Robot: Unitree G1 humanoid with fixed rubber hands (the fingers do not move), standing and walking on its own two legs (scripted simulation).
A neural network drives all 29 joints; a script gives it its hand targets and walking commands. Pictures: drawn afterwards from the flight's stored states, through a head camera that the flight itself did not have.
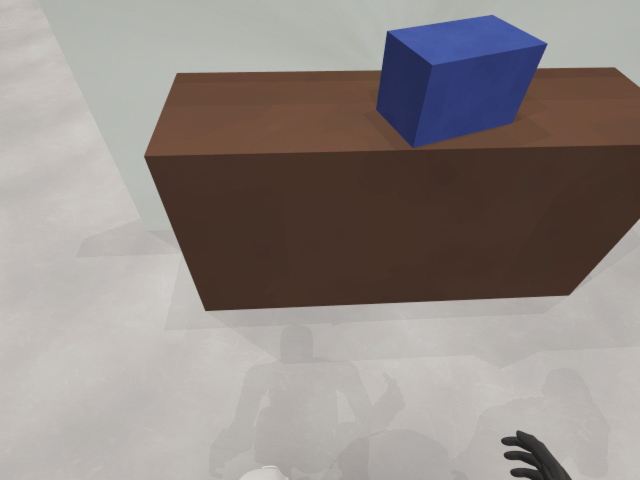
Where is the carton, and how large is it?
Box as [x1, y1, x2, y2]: [376, 15, 546, 147]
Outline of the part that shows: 546,43 493,15 387,31 376,109 412,147 512,122 546,46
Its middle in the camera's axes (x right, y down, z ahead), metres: +0.33 -0.38 +0.93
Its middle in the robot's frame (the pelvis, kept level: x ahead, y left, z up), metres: +0.97 -0.26 +0.03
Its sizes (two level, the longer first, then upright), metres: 0.297 0.184 0.196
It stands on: a pedestal, 0.68 m high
